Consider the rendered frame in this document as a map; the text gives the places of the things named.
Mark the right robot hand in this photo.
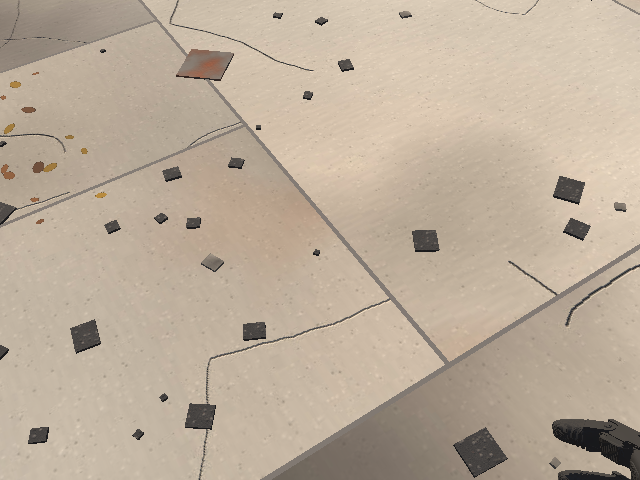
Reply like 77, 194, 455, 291
552, 419, 640, 480

